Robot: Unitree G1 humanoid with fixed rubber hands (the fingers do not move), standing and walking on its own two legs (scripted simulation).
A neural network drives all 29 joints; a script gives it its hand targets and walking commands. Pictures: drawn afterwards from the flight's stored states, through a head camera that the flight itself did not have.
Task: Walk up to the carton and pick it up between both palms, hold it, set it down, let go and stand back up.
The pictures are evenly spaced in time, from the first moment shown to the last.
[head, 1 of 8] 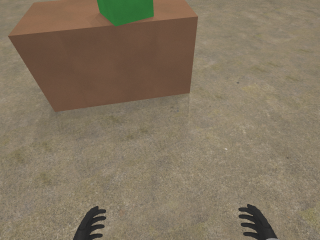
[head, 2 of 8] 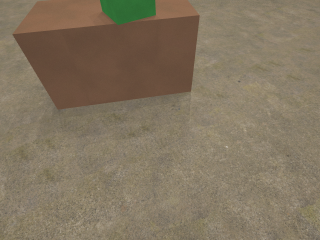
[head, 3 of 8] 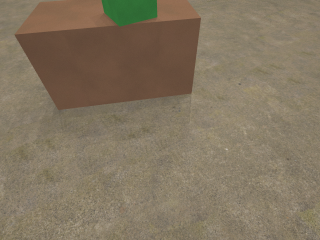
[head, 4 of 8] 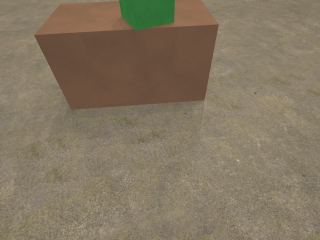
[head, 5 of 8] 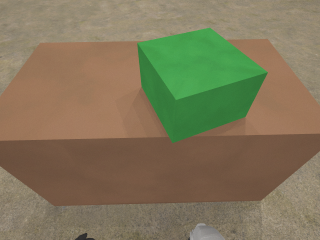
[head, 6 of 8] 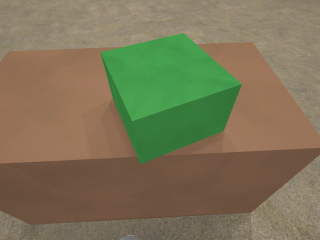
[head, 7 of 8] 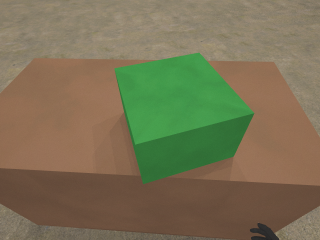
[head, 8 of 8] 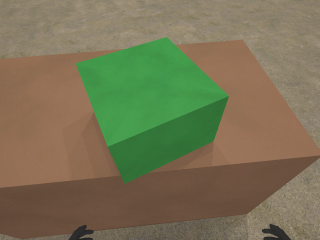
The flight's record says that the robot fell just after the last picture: no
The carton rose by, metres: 0.00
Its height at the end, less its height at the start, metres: +0.00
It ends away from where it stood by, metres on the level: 0.00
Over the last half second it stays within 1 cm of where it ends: yes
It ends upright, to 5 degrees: yes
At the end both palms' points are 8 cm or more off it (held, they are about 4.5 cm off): yes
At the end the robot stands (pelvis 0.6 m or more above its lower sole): yes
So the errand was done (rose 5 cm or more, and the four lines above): no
